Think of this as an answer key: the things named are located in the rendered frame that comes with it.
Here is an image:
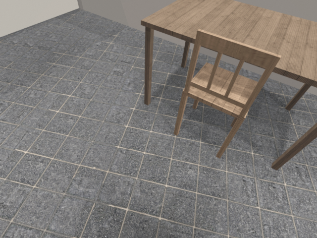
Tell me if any table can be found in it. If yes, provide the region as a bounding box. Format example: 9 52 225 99
141 0 317 170

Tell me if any chair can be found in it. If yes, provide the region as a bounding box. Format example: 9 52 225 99
174 29 281 158

